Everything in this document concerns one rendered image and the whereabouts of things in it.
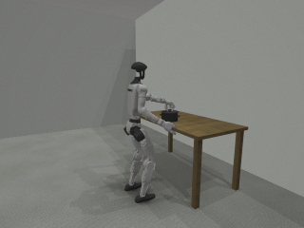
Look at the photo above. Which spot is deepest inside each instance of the robot head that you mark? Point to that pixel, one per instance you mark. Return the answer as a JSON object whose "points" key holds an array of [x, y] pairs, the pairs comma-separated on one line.
{"points": [[140, 67]]}

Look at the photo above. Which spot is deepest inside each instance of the table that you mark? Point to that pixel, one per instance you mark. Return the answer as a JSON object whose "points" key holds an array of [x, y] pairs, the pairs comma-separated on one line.
{"points": [[200, 128]]}

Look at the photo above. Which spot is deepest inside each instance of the robot left hand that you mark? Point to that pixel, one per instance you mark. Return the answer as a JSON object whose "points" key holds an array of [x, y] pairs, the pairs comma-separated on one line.
{"points": [[171, 105]]}

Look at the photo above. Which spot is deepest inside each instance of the robot right upper arm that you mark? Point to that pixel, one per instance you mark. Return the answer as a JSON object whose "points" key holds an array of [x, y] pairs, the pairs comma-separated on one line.
{"points": [[142, 91]]}

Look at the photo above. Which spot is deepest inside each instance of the robot left forearm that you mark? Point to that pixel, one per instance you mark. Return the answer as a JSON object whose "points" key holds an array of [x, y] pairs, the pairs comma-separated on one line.
{"points": [[157, 99]]}

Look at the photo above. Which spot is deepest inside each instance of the robot right forearm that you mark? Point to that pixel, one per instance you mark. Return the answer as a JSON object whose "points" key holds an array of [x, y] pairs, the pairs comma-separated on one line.
{"points": [[149, 116]]}

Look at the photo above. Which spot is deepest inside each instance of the robot left upper arm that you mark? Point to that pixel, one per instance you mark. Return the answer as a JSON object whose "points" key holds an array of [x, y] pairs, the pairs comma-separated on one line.
{"points": [[147, 97]]}

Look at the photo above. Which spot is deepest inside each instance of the lid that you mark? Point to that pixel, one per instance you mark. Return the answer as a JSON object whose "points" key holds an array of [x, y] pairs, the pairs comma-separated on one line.
{"points": [[170, 112]]}

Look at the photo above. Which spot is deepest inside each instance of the right robot thigh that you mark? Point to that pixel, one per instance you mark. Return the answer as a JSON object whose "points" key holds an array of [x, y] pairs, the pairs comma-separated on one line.
{"points": [[141, 135]]}

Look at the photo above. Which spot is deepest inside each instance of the robot right hand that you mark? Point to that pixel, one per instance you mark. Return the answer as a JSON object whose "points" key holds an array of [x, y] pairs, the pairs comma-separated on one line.
{"points": [[168, 127]]}

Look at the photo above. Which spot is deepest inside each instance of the pot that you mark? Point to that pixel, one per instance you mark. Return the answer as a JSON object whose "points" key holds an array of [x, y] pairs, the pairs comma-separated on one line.
{"points": [[169, 117]]}

